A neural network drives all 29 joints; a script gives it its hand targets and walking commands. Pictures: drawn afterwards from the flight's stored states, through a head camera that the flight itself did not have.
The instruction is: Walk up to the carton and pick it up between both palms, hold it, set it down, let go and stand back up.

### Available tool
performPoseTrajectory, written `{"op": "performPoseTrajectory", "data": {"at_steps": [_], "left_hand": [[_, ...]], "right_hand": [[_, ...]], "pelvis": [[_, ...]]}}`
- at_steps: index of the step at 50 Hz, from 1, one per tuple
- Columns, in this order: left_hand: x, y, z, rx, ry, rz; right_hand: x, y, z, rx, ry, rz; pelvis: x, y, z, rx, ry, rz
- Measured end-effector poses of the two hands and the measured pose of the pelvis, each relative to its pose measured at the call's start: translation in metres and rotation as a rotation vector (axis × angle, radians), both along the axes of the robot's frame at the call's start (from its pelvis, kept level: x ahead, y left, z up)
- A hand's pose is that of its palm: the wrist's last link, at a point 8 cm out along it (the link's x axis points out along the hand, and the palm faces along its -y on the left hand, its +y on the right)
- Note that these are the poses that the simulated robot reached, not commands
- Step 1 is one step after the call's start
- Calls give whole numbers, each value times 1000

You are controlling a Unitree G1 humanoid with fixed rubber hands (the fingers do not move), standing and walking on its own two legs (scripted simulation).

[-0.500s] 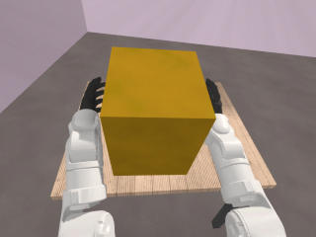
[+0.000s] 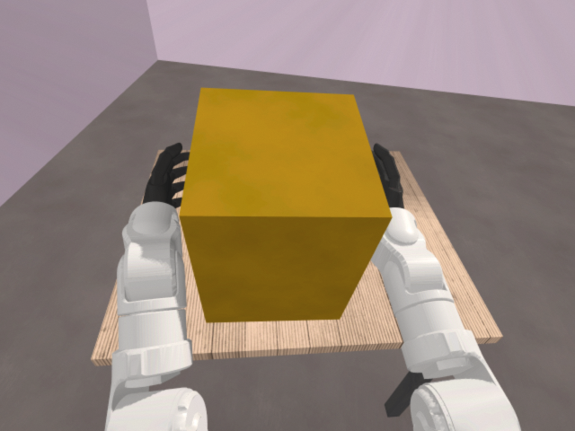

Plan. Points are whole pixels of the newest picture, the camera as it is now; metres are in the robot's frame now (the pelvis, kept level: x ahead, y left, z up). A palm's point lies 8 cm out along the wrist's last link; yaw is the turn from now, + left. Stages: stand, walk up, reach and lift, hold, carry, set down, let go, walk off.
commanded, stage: hold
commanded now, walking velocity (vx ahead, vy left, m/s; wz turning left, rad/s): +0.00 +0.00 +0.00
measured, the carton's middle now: (276, 213) +0.37 +0.00 +0.14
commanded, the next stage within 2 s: set down in 0.28 s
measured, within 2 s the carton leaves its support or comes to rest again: neither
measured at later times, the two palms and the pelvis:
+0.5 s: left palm (149, 197) +0.35 +0.16 +0.18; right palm (376, 191) +0.36 -0.13 +0.18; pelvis +0.00 +0.00 +0.00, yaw +1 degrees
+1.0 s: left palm (165, 212) +0.38 +0.16 +0.13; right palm (368, 207) +0.38 -0.14 +0.14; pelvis +0.02 +0.00 +0.00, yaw +1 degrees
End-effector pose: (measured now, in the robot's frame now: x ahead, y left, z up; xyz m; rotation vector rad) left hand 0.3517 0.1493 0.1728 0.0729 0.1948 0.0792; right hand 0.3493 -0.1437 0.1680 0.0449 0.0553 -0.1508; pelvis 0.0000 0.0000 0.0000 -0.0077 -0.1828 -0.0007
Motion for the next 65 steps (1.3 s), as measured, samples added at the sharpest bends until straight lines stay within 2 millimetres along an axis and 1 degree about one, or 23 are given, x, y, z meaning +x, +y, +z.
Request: {"op": "performPoseTrajectory", "data": {"at_steps": [5, 11, 19, 26, 30, 36, 39, 44, 50, 65], "left_hand": [[-1, -1, 1, -7, 3, -1], [0, -1, 4, -10, 7, 8], [-3, 9, 12, -10, -22, 37], [2, 12, 11, 6, -72, 16], [7, 13, 3, 21, -87, 6], [15, 12, -19, 32, -68, -4], [19, 10, -29, 33, -60, -8], [24, 8, -38, 30, -54, -10], [29, 7, -42, 24, -46, -12], [38, 8, -59, 7, 1, -19]], "right_hand": [[-2, -1, 1, 0, 3, -3], [1, 0, 2, -4, 6, 2], [7, 9, 13, -10, -24, 34], [10, 13, 15, -19, -84, 30], [12, 14, 5, -31, -107, 19], [17, 13, -18, -39, -99, 9], [20, 11, -25, -44, -95, 6], [25, 9, -29, -52, -94, 4], [29, 8, -31, -58, -86, 2], [35, 9, -47, -59, -41, -9]], "pelvis": [[-3, -1, 0, 1, 1, -5], [-5, -2, 0, 3, 6, -6], [-5, -4, 0, 2, 0, 4], [-2, -3, 0, 4, 1, 19], [2, -2, 0, 5, 9, 19], [9, 0, 0, 2, 24, 22], [12, 0, 1, 0, 33, 23], [16, 0, 1, -2, 46, 22], [18, 0, 1, -2, 54, 20], [17, 1, 2, 0, 75, 11]]}}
